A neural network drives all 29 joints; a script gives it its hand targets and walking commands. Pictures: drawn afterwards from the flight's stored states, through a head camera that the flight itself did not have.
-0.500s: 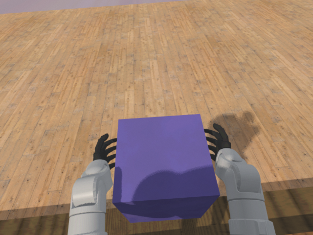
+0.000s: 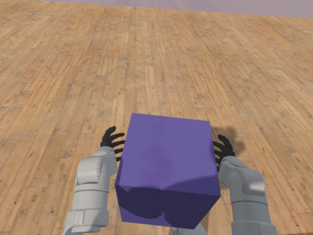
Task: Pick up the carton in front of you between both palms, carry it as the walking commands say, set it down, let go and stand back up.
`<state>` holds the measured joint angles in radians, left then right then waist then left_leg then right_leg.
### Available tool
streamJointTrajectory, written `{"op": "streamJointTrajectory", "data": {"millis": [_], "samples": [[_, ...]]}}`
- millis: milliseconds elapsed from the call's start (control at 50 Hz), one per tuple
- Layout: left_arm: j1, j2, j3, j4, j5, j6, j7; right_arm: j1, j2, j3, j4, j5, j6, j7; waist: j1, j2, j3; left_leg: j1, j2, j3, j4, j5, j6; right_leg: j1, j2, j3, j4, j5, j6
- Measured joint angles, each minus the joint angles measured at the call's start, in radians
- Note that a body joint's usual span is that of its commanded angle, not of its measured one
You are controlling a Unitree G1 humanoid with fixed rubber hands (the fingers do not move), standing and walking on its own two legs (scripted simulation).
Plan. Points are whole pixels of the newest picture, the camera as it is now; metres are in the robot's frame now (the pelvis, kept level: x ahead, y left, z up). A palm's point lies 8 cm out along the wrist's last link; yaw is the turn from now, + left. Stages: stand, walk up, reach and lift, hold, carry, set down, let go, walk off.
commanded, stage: carry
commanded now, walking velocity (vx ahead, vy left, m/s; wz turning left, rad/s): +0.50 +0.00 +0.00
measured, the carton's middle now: (164, 173) +0.30 -0.02 +0.00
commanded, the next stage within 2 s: none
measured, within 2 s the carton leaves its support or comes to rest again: neither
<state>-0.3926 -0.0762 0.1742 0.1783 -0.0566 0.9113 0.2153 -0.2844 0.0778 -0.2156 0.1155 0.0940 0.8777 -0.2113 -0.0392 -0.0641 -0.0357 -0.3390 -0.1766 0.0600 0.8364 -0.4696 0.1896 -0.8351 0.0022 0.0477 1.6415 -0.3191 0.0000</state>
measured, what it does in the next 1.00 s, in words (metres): goes down: right foot 0.13 m lower, then left foot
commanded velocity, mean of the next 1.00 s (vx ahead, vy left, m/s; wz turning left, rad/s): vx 0.50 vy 0.00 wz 0.00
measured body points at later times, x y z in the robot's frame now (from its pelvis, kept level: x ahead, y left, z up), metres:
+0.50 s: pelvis +0.38 -0.02 -0.12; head +0.39 +0.00 +0.33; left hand +0.68 +0.21 -0.06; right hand +0.74 -0.10 -0.06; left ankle +0.40 +0.10 -0.72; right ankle +0.35 -0.03 -0.83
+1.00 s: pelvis +0.78 -0.03 -0.10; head +0.78 -0.04 +0.35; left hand +1.10 +0.10 -0.01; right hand +1.09 -0.20 -0.01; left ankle +0.71 +0.13 -0.83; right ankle +0.88 -0.14 -0.83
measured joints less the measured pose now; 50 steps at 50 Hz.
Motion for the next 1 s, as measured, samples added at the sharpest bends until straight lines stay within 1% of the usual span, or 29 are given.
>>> {"op": "streamJointTrajectory", "data": {"millis": [40,80,160,200,240,280,300,320,340,360,380,400,420,440,480,520,600,640,680,700,740,760,780,800,820,840,900,960,1000], "samples": [[-0.008,0.0,0.019,-0.033,0.014,-0.019,-0.008,-0.042,0.022,-0.01,-0.008,-0.017,-0.008,-0.008,-0.015,-0.004,0.012,0.03,-0.012,0.005,-0.028,-0.02,0.008,-0.03,-0.011,-0.024,-0.129,0.047,-0.007],[-0.009,-0.011,0.019,-0.036,0.025,-0.054,-0.015,-0.07,0.01,-0.014,-0.003,-0.034,-0.023,0.015,-0.033,0.021,0.001,0.057,-0.022,-0.017,-0.057,-0.041,0.013,-0.04,-0.019,-0.038,-0.226,0.092,-0.016],[0.036,-0.059,0.053,-0.032,0.092,-0.087,-0.022,-0.075,0.006,-0.017,0.045,-0.05,-0.034,0.042,-0.056,0.065,-0.06,0.152,-0.035,-0.076,-0.129,-0.095,0.013,-0.012,-0.006,-0.022,-0.382,0.156,-0.025],[0.069,-0.068,0.071,-0.035,0.11,-0.093,-0.035,-0.07,0.021,-0.015,0.075,-0.069,-0.043,0.05,-0.059,0.066,-0.084,0.208,-0.04,-0.096,-0.164,-0.117,-0.002,0.034,-0.005,-0.043,-0.583,0.243,-0.027],[0.092,-0.067,0.091,-0.046,0.115,-0.098,-0.051,-0.077,0.04,-0.012,0.098,-0.089,-0.053,0.052,-0.055,0.047,-0.083,0.254,-0.049,-0.091,-0.149,-0.135,-0.041,0.119,0.001,-0.095,-0.871,0.434,-0.028],[0.103,-0.07,0.089,-0.06,0.114,-0.105,-0.062,-0.07,0.047,-0.013,0.088,-0.107,-0.062,0.065,-0.045,0.028,-0.075,0.275,-0.06,-0.076,-0.045,-0.155,-0.078,0.227,0.022,-0.144,-1.086,0.601,-0.032],[0.1,-0.075,0.076,-0.064,0.117,-0.11,-0.065,-0.058,0.042,-0.017,0.066,-0.105,-0.065,0.073,-0.027,0.022,-0.069,0.263,-0.061,-0.056,0.066,-0.154,-0.102,0.291,0.036,-0.172,-1.163,0.653,-0.035],[0.088,-0.082,0.057,-0.068,0.124,-0.112,-0.062,-0.049,0.03,-0.024,0.038,-0.103,-0.065,0.078,-0.004,0.011,-0.061,0.223,-0.056,-0.024,0.236,-0.092,-0.135,0.366,0.041,-0.202,-1.241,0.712,-0.054],[0.063,-0.085,0.041,-0.072,0.13,-0.109,-0.053,-0.048,0.021,-0.035,0.012,-0.102,-0.067,0.08,0.018,-0.02,-0.059,0.163,-0.061,0.009,0.433,-0.099,-0.165,0.424,0.031,-0.193,-1.249,0.776,-0.093],[0.045,-0.087,0.023,-0.063,0.133,-0.118,-0.044,-0.052,0.007,-0.043,0.002,-0.106,-0.076,0.079,0.054,-0.026,-0.069,0.083,-0.04,0.033,0.599,-0.153,-0.184,0.455,0.045,-0.172,-1.2,0.566,-0.12],[0.04,-0.082,0.008,-0.059,0.133,-0.127,-0.033,-0.063,-0.006,-0.042,0.005,-0.108,-0.081,0.072,0.097,-0.013,-0.075,0.0,-0.008,0.041,0.692,-0.188,-0.187,0.476,0.079,-0.149,-1.167,0.312,-0.137],[0.04,-0.067,-0.002,-0.065,0.12,-0.122,-0.027,-0.078,-0.006,-0.038,0.012,-0.113,-0.079,0.064,0.132,-0.008,-0.079,-0.09,0.016,0.036,0.733,-0.189,-0.174,0.49,0.107,-0.124,-1.153,0.123,-0.152],[0.042,-0.046,-0.01,-0.074,0.095,-0.113,-0.016,-0.089,0.001,-0.035,0.016,-0.114,-0.076,0.054,0.159,0.004,-0.073,-0.181,0.051,0.016,0.75,-0.164,-0.159,0.488,0.135,-0.116,-1.125,0.023,-0.176],[0.046,-0.023,-0.02,-0.086,0.052,-0.103,-0.008,-0.089,0.012,-0.036,0.012,-0.117,-0.075,0.044,0.182,0.022,-0.059,-0.264,0.092,-0.014,0.743,-0.13,-0.143,0.479,0.159,-0.124,-1.082,0.0,-0.184],[0.054,0.02,-0.034,-0.098,-0.008,-0.085,0.003,-0.057,0.047,-0.035,-0.005,-0.109,-0.082,0.027,0.214,0.024,-0.032,-0.391,0.158,-0.052,0.634,-0.03,-0.135,0.487,0.18,-0.125,-1.01,-0.03,-0.189],[0.058,0.029,-0.023,-0.087,-0.038,-0.079,-0.003,-0.016,0.076,-0.033,-0.024,-0.114,-0.088,0.023,0.219,0.021,-0.021,-0.483,0.206,-0.071,0.506,0.08,-0.141,0.524,0.186,-0.117,-0.985,-0.093,-0.194],[0.049,0.007,-0.019,-0.091,-0.04,-0.087,-0.007,0.02,0.075,-0.042,-0.072,-0.087,-0.093,0.031,0.19,0.024,-0.011,-0.531,0.249,-0.049,0.221,0.266,-0.129,0.628,0.169,-0.086,-1.0,-0.19,-0.183],[0.034,-0.004,-0.02,-0.094,-0.027,-0.101,-0.016,0.017,0.07,-0.046,-0.101,-0.088,-0.091,0.029,0.163,0.021,-0.02,-0.493,0.24,-0.016,0.067,0.324,-0.119,0.678,0.149,-0.067,-1.014,-0.225,-0.171],[0.035,-0.01,-0.018,-0.103,-0.002,-0.102,-0.026,0.007,0.065,-0.043,-0.103,-0.09,-0.084,0.032,0.121,0.028,-0.032,-0.394,0.209,0.03,-0.115,0.391,-0.119,0.704,0.126,-0.069,-0.956,-0.228,-0.146],[0.048,-0.012,-0.01,-0.113,0.012,-0.1,-0.035,0.002,0.065,-0.033,-0.097,-0.088,-0.077,0.037,0.102,0.039,-0.043,-0.318,0.199,0.05,-0.206,0.437,-0.106,0.69,0.118,-0.071,-0.866,-0.205,-0.119],[0.065,0.006,0.005,-0.136,0.009,-0.099,-0.053,-0.027,0.067,-0.006,-0.091,-0.088,-0.059,0.042,0.052,0.037,-0.06,-0.27,0.19,0.08,-0.203,0.358,-0.119,0.568,0.092,-0.057,-0.541,-0.141,-0.036],[0.068,0.012,0.006,-0.137,0.003,-0.102,-0.058,-0.037,0.061,0.006,-0.097,-0.094,-0.047,0.037,0.029,0.038,-0.059,-0.252,0.181,0.09,-0.195,0.321,-0.126,0.497,0.085,-0.04,-0.387,-0.144,-0.016],[0.074,0.009,0.006,-0.146,0.0,-0.1,-0.059,-0.037,0.052,0.019,-0.114,-0.095,-0.033,0.032,0.011,0.047,-0.06,-0.229,0.179,0.094,-0.201,0.294,-0.131,0.427,0.079,-0.032,-0.277,-0.149,-0.009],[0.079,-0.001,0.009,-0.156,0.007,-0.095,-0.059,-0.032,0.045,0.036,-0.132,-0.092,-0.019,0.024,-0.004,0.057,-0.059,-0.197,0.179,0.095,-0.22,0.278,-0.137,0.367,0.068,-0.029,-0.225,-0.149,-0.006],[0.086,-0.014,0.019,-0.169,0.017,-0.091,-0.06,-0.028,0.039,0.044,-0.146,-0.087,-0.007,0.018,-0.02,0.068,-0.055,-0.161,0.183,0.092,-0.247,0.27,-0.147,0.317,0.05,-0.03,-0.232,-0.146,-0.005],[0.096,-0.029,0.026,-0.188,0.025,-0.086,-0.062,-0.022,0.034,0.05,-0.162,-0.081,0.003,0.015,-0.034,0.079,-0.053,-0.125,0.188,0.085,-0.273,0.262,-0.155,0.279,0.029,-0.034,-0.29,-0.142,-0.003],[0.134,-0.071,0.047,-0.235,0.067,-0.079,-0.069,-0.02,0.033,0.049,-0.18,-0.067,0.027,0.015,-0.058,0.099,-0.054,-0.017,0.213,0.068,-0.349,0.233,-0.181,0.24,-0.034,-0.052,-0.66,-0.117,0.001],[0.166,-0.069,0.039,-0.281,0.071,-0.057,-0.084,-0.026,0.047,0.046,-0.201,-0.073,0.058,0.02,-0.055,0.101,-0.056,0.076,0.248,0.048,-0.372,0.177,-0.216,0.281,-0.05,-0.102,-1.003,0.066,-0.001],[0.185,-0.065,0.029,-0.33,0.063,-0.035,-0.087,-0.015,0.061,0.047,-0.245,-0.078,0.079,0.021,-0.041,0.088,-0.066,0.112,0.268,0.035,-0.304,0.1,-0.237,0.351,-0.051,-0.142,-1.138,0.158,-0.023]]}}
